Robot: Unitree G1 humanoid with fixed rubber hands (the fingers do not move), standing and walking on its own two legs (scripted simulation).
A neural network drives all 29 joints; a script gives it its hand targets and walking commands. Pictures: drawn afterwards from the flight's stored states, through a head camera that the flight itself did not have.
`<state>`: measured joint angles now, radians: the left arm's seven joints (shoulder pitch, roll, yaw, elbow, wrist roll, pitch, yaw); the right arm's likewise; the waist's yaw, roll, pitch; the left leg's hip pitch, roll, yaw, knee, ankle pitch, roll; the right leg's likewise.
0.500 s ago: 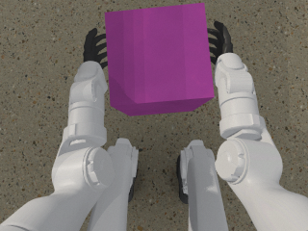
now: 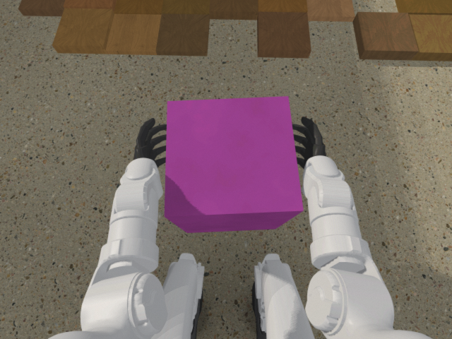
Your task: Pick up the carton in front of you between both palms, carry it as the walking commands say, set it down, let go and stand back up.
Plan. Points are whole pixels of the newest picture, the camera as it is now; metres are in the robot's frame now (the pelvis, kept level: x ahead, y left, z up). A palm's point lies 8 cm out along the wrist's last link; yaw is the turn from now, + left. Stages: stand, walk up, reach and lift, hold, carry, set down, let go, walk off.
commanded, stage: reach and lift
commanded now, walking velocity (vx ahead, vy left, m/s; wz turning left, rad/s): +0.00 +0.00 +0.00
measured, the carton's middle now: (229, 175) +0.42 +0.00 -0.11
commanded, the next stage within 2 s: hold in 1.78 s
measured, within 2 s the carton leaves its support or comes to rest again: neither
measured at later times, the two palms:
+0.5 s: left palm (109, 143) +0.37 +0.15 +0.12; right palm (354, 148) +0.37 -0.15 +0.12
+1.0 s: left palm (70, 129) +0.35 +0.15 +0.20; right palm (396, 140) +0.34 -0.15 +0.20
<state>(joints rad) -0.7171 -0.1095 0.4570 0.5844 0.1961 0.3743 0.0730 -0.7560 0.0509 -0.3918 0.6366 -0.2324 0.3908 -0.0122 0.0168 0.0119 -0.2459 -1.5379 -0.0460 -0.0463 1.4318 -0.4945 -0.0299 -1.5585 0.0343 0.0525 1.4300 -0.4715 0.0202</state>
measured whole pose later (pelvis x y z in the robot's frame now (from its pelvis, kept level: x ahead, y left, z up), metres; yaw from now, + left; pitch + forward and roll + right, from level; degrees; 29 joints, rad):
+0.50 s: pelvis +0.05 +0.00 +0.13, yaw +0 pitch +14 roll +0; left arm -0.39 -0.16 0.36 0.50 0.23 0.40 0.04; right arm -0.39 0.14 -0.32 0.50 -0.24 0.41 -0.01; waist 0.00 0.01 -0.14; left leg -0.72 -0.03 -0.06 0.84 -0.36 -0.01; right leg -0.74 0.02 0.05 0.83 -0.34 0.01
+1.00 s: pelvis +0.04 +0.00 +0.17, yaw +0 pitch -4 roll +0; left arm -0.36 -0.18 0.36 0.42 0.32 0.59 -0.01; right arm -0.35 0.17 -0.33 0.41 -0.32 0.61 0.02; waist -0.01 0.01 0.02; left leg -0.19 -0.02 -0.06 0.50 -0.23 -0.01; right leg -0.20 0.01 0.06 0.48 -0.21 0.01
